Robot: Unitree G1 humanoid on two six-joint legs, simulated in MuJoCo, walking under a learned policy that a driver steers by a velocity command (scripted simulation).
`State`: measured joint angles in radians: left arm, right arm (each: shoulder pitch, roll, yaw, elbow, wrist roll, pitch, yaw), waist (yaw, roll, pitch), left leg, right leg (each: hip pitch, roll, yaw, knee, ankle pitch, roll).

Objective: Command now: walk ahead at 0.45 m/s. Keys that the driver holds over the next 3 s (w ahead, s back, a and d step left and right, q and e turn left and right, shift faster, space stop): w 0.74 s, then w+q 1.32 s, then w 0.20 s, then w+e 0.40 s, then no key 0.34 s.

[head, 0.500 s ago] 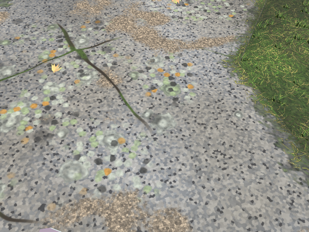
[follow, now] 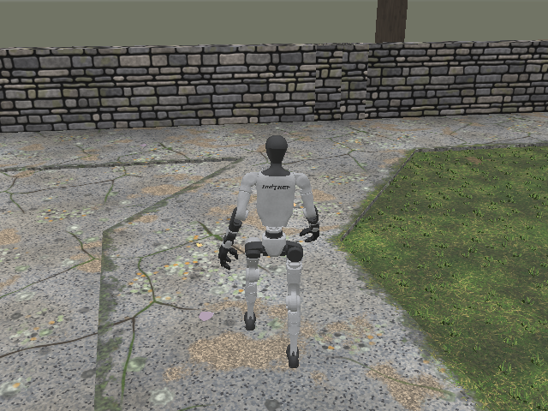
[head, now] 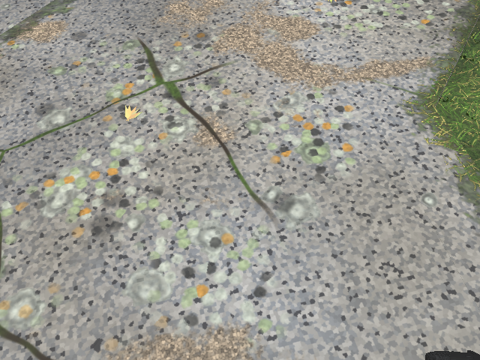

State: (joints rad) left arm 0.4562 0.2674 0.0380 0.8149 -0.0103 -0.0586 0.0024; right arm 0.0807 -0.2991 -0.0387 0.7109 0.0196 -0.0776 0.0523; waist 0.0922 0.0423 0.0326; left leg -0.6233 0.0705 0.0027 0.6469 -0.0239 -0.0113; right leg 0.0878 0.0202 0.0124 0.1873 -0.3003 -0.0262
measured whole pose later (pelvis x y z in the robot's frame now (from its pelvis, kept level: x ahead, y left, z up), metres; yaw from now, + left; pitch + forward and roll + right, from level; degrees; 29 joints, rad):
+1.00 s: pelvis +0.57 -0.01 +0.01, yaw +5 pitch +0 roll -2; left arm 0.31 0.27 0.05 0.84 0.01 -0.10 -0.01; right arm 0.18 -0.30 -0.05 0.80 0.02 -0.04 0.01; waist 0.05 0.05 0.03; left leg -0.68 0.10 -0.09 0.84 -0.02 -0.01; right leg -0.02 0.06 -0.14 0.21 -0.19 -0.06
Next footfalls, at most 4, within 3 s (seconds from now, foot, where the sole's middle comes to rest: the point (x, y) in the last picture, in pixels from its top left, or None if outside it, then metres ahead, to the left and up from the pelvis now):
0.12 left None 0.26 0.14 -0.78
0.66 right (317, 328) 0.57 -0.10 -0.78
1.22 left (234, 237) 0.84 0.16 -0.78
1.70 right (265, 160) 1.18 0.08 -0.78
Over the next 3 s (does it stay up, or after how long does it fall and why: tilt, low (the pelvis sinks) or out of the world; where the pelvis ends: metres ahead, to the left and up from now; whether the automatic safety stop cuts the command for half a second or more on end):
stays up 1.49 0.53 0.00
